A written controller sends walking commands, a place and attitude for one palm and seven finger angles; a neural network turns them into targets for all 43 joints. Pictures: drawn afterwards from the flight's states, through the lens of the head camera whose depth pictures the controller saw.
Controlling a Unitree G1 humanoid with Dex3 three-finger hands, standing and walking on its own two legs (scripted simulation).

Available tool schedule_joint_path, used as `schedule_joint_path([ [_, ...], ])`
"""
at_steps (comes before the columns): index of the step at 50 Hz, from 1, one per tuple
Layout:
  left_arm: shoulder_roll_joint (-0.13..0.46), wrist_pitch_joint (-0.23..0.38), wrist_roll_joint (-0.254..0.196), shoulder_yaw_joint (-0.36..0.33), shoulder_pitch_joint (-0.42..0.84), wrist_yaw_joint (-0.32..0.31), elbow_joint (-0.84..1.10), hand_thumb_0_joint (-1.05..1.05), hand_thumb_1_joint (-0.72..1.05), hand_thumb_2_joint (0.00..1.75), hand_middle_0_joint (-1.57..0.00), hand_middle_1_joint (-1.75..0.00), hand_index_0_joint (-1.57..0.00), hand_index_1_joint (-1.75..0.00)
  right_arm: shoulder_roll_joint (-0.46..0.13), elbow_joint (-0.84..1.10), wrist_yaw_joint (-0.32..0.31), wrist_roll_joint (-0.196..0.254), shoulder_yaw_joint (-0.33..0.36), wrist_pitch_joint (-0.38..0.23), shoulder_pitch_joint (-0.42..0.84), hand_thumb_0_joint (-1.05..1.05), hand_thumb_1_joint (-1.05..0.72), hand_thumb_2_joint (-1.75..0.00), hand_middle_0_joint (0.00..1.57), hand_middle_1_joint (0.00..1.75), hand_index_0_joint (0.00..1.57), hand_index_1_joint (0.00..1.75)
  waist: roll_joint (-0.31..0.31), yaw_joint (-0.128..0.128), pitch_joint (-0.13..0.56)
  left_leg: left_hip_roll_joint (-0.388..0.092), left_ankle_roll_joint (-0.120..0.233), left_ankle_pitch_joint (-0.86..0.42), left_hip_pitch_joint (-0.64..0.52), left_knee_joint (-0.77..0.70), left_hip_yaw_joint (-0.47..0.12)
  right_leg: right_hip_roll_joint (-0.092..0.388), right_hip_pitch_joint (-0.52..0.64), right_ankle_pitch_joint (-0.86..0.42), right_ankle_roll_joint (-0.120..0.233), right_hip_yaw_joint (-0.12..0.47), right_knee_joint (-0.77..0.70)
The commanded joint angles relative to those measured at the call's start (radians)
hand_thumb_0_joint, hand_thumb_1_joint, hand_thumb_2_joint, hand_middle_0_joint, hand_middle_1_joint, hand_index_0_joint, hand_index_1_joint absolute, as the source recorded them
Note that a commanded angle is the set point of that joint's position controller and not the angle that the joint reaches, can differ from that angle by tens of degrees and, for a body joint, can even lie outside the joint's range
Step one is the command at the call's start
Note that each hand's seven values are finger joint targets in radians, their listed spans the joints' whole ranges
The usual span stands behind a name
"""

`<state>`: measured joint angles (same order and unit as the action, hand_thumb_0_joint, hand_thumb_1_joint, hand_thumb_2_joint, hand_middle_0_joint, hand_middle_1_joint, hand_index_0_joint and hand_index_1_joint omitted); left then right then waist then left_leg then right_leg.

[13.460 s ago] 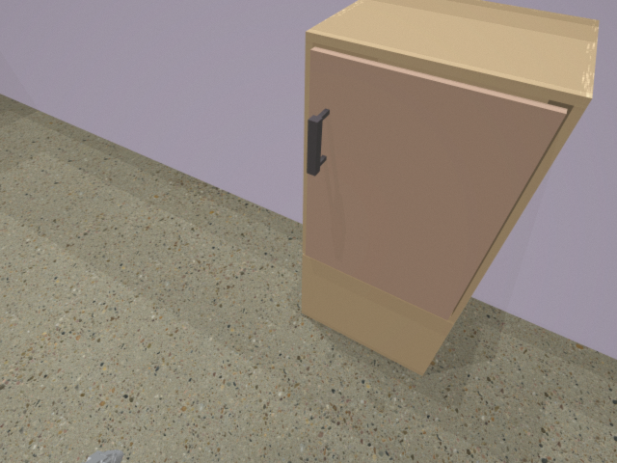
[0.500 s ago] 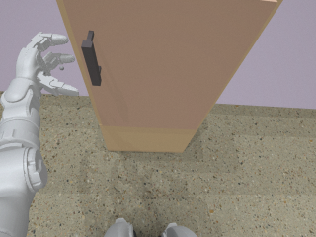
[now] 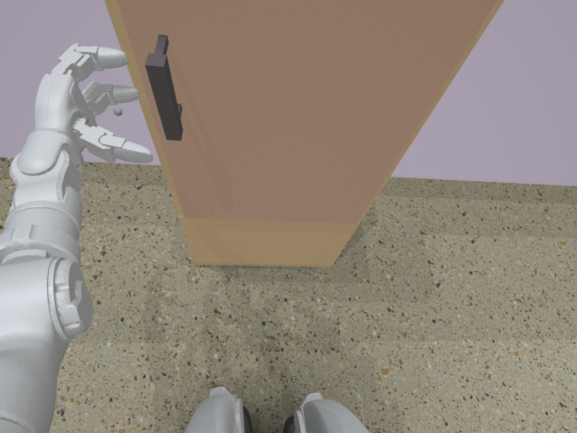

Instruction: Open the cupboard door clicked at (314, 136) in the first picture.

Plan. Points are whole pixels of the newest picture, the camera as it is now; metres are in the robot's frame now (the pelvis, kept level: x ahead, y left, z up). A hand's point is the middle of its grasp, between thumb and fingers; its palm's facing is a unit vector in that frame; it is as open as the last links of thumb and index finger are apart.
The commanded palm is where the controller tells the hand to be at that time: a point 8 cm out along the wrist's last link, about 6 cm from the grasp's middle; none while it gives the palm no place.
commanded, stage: slide the fingers in behind the handle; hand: left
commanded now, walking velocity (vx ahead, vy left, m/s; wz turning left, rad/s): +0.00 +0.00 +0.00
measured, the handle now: (168, 91) +0.56 +0.12 +0.10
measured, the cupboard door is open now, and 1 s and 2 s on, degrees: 0 0 0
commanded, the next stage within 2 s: close the thumb around the handle in 1.50 s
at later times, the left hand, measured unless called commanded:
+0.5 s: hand (150, 117) +0.51 +0.14 +0.10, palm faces -0.06 -1.00 +0.02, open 14.0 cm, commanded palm +0.49 +0.19 +0.10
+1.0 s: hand (172, 116) +0.51 +0.12 +0.10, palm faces -0.05 -1.00 -0.01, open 13.9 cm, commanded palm +0.49 +0.15 +0.10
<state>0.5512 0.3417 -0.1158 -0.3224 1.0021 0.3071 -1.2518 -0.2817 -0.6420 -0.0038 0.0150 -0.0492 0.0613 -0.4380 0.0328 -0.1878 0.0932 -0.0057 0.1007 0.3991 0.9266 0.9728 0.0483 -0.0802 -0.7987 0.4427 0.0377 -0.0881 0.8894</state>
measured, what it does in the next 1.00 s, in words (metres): stands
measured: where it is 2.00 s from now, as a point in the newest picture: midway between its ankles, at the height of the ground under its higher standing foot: outside the picture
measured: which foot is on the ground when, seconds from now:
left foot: down 0.00-1.00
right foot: down 0.00-1.00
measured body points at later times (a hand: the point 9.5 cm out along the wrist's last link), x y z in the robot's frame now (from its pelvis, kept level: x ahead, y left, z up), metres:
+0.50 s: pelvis +0.00 -0.01 +0.00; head +0.10 +0.02 +0.44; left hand +0.51 +0.20 +0.10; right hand +0.00 -0.27 -0.11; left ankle +0.03 +0.05 -0.68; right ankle -0.01 -0.11 -0.68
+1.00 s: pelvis +0.00 -0.02 +0.00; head +0.11 +0.00 +0.44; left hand +0.51 +0.17 +0.10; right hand +0.00 -0.29 -0.11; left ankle +0.03 +0.05 -0.68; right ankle -0.01 -0.11 -0.68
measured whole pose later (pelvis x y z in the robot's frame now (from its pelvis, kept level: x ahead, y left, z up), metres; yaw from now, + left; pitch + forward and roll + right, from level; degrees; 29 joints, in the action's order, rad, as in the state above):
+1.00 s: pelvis +0.00 -0.02 +0.00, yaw +1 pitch +19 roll -3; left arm 0.40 0.38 -0.10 -0.26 0.96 0.16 -1.21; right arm -0.27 -0.65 0.03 0.01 -0.03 0.04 -0.42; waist 0.03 -0.17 0.11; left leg -0.01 0.07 0.40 0.90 0.97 0.04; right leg -0.08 -0.78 0.46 0.07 -0.09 0.91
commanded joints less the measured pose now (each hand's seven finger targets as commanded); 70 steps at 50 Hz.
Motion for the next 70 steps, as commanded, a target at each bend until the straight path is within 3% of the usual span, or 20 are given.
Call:
schedule_joint_path([
  [1,0.181,0.096,-0.024,-0.027,0.458,-0.009,0.245,0.00,-0.50,0.30,-0.30,-1.20,-0.30,-1.20,-0.204,0.041,-0.006,-0.011,0.078,-0.020,-0.163,0.00,-0.90,-0.90,0.20,0.30,0.20,0.30,0.153,-0.010,0.495,-0.051,-0.081,-0.393,-0.641,-0.096,-0.213,-0.004,-0.096,-0.223,-0.002,0.043,-0.092],
  [6,0.205,0.060,0.005,-0.037,0.453,-0.048,0.207,0.00,-0.50,0.30,-0.30,-1.20,-0.30,-1.20,-0.205,0.046,-0.003,-0.008,0.076,-0.010,-0.171,0.00,-0.90,-0.90,0.20,0.30,0.20,0.30,0.121,-0.011,0.426,-0.042,-0.070,-0.324,-0.561,-0.108,-0.195,-0.003,-0.076,-0.203,-0.005,0.044,-0.101],
  [10,0.137,0.086,0.009,0.006,0.456,-0.070,0.265,0.00,-0.50,0.30,-0.30,-1.20,-0.30,-1.20,-0.195,0.047,0.005,-0.013,0.081,-0.016,-0.164,0.00,-0.90,-0.90,0.20,0.30,0.20,0.30,0.162,-0.008,0.460,-0.048,-0.082,-0.365,-0.627,-0.106,-0.209,-0.003,-0.100,-0.211,-0.002,0.040,-0.096],
  [15,0.059,0.093,-0.014,0.043,0.437,-0.068,0.252,0.00,-0.50,0.30,-0.30,-1.20,-0.30,-1.20,-0.194,0.037,0.014,-0.012,0.089,-0.022,-0.161,0.00,-0.90,-0.90,0.20,0.30,0.20,0.30,0.113,-0.022,0.446,-0.050,-0.078,-0.368,-0.638,-0.105,-0.211,-0.007,-0.106,-0.221,-0.004,0.038,-0.103],
  [18,0.127,0.077,-0.012,-0.007,0.455,-0.079,0.207,0.00,-0.50,0.30,-0.30,-1.20,-0.30,-1.20,-0.199,0.034,0.008,-0.009,0.083,-0.022,-0.162,0.00,-0.90,-0.90,0.20,0.30,0.20,0.30,0.061,-0.026,0.397,-0.034,-0.062,-0.312,-0.541,-0.106,-0.179,-0.004,-0.055,-0.227,-0.008,0.050,-0.110],
  [22,0.163,0.101,-0.002,-0.038,0.476,-0.104,0.258,0.00,-0.50,0.30,-0.30,-1.20,-0.30,-1.20,-0.190,0.050,0.008,-0.012,0.077,-0.033,-0.153,0.00,-0.90,-0.90,0.20,0.30,0.20,0.30,0.102,-0.004,0.433,-0.022,-0.059,-0.318,-0.528,-0.095,-0.162,0.000,-0.018,-0.245,-0.004,0.062,-0.100],
  [27,0.110,0.132,0.006,0.002,0.464,-0.108,0.264,0.00,-0.50,0.30,-0.30,-1.20,-0.30,-1.20,-0.179,0.051,0.015,-0.011,0.079,-0.038,-0.143,0.00,-0.90,-0.90,0.20,0.30,0.20,0.30,0.106,-0.012,0.464,-0.025,-0.064,-0.353,-0.554,-0.079,-0.165,-0.001,-0.023,-0.276,-0.006,0.062,-0.086],
  [31,0.051,0.095,0.004,0.056,0.465,-0.098,0.221,0.00,-0.50,0.30,-0.30,-1.20,-0.30,-1.20,-0.182,0.044,0.017,-0.006,0.081,-0.034,-0.141,0.00,-0.90,-0.90,0.20,0.30,0.20,0.30,0.082,-0.033,0.422,-0.025,-0.061,-0.306,-0.527,-0.087,-0.160,0.000,-0.036,-0.254,-0.011,0.062,-0.101],
  [33,0.081,0.088,-0.004,0.023,0.462,-0.101,0.228,0.00,-0.50,0.30,-0.30,-1.20,-0.30,-1.20,-0.185,0.043,0.013,-0.006,0.082,-0.035,-0.147,0.00,-0.90,-0.90,0.20,0.30,0.20,0.30,0.074,-0.021,0.452,-0.019,-0.056,-0.325,-0.521,-0.083,-0.151,0.001,-0.001,-0.286,-0.011,0.068,-0.100],
  [38,0.043,0.112,-0.011,0.032,0.462,-0.120,0.279,0.00,-0.50,0.30,-0.30,-1.20,-0.30,-1.20,-0.173,0.038,0.020,-0.011,0.086,-0.042,-0.141,0.00,-0.90,-0.90,0.20,0.30,0.20,0.30,0.113,-0.006,0.488,-0.020,-0.063,-0.382,-0.566,-0.072,-0.153,0.000,-0.009,-0.318,-0.008,0.067,-0.090],
  [39,0.021,0.118,-0.011,0.056,0.484,-0.125,0.292,0.00,-0.50,0.30,-0.30,-1.20,-0.30,-1.20,-0.170,0.035,0.022,-0.012,0.084,-0.043,-0.141,0.00,-0.90,-0.90,0.20,0.30,0.20,0.30,0.095,-0.022,0.480,-0.019,-0.060,-0.378,-0.559,-0.072,-0.153,0.000,-0.007,-0.323,-0.011,0.068,-0.093],
  [45,0.058,0.093,0.010,0.031,0.440,-0.142,0.220,0.00,-0.50,0.30,-0.30,-1.20,-0.30,-1.20,-0.172,0.036,0.025,-0.008,0.083,-0.035,-0.147,0.00,-0.90,-0.90,0.20,0.30,0.20,0.30,0.057,-0.014,0.418,-0.006,-0.052,-0.316,-0.453,-0.078,-0.127,0.004,0.048,-0.326,-0.014,0.082,-0.101],
  [49,-0.033,0.104,0.014,0.102,0.472,-0.146,0.259,0.00,-0.50,0.30,-0.30,-1.20,-0.30,-1.20,-0.160,0.039,0.028,-0.009,0.084,-0.040,-0.138,0.00,-0.90,-0.90,0.20,0.30,0.20,0.30,0.102,-0.027,0.448,-0.009,-0.056,-0.343,-0.515,-0.070,-0.136,0.005,0.003,-0.332,-0.013,0.077,-0.097],
  [52,-0.048,0.100,0.003,0.107,0.474,-0.147,0.230,0.00,-0.50,0.30,-0.30,-1.20,-0.30,-1.20,-0.164,0.032,0.029,-0.011,0.085,-0.045,-0.148,0.00,-0.90,-0.90,0.20,0.30,0.20,0.30,0.064,-0.039,0.421,-0.005,-0.051,-0.313,-0.488,-0.071,-0.137,0.003,0.004,-0.311,-0.012,0.077,-0.101],
  [55,-0.008,0.094,-0.009,0.064,0.481,-0.154,0.228,0.00,-0.50,0.30,-0.30,-1.20,-0.30,-1.20,-0.171,0.030,0.027,-0.011,0.086,-0.049,-0.148,0.00,-0.90,-0.90,0.20,0.30,0.20,0.30,0.029,-0.030,0.436,-0.002,-0.049,-0.296,-0.457,-0.075,-0.132,0.004,0.043,-0.315,-0.015,0.084,-0.104],
  [58,0.043,0.114,0.004,0.032,0.488,-0.164,0.268,0.00,-0.50,0.30,-0.30,-1.20,-0.30,-1.20,-0.165,0.034,0.028,-0.011,0.083,-0.054,-0.146,0.00,-0.90,-0.90,0.20,0.30,0.20,0.30,0.069,-0.009,0.496,0.003,-0.048,-0.331,-0.463,-0.067,-0.122,0.009,0.085,-0.367,-0.015,0.097,-0.093],
  [60,0.025,0.128,0.016,0.051,0.485,-0.165,0.288,0.00,-0.50,0.30,-0.30,-1.20,-0.30,-1.20,-0.158,0.038,0.031,-0.012,0.083,-0.053,-0.139,0.00,-0.90,-0.90,0.20,0.30,0.20,0.30,0.101,-0.008,0.499,0.001,-0.052,-0.343,-0.478,-0.064,-0.122,0.008,0.075,-0.373,-0.014,0.094,-0.089],
  [64,0.021,0.119,0.013,0.057,0.468,-0.163,0.237,0.00,-0.50,0.30,-0.30,-1.20,-0.30,-1.20,-0.163,0.035,0.029,-0.007,0.083,-0.048,-0.140,0.00,-0.90,-0.90,0.20,0.30,0.20,0.30,0.042,-0.024,0.439,0.001,-0.048,-0.295,-0.437,-0.073,-0.119,0.006,0.075,-0.343,-0.018,0.096,-0.104],
  [67,0.062,0.106,0.003,0.019,0.459,-0.158,0.233,0.00,-0.50,0.30,-0.30,-1.20,-0.30,-1.20,-0.169,0.043,0.024,-0.006,0.082,-0.049,-0.145,0.00,-0.90,-0.90,0.20,0.30,0.20,0.30,0.044,-0.011,0.446,0.006,-0.045,-0.292,-0.414,-0.076,-0.111,0.007,0.113,-0.358,-0.016,0.104,-0.106],
  [70,0.025,0.105,0.003,0.049,0.470,-0.155,0.236,0.00,-0.50,0.30,-0.30,-1.20,-0.30,-1.20,-0.163,0.042,0.025,-0.006,0.080,-0.051,-0.140,0.00,-0.90,-0.90,0.20,0.30,0.20,0.30,0.056,-0.018,0.431,0.005,-0.047,-0.287,-0.423,-0.079,-0.113,0.007,0.089,-0.344,-0.018,0.101,-0.111],
])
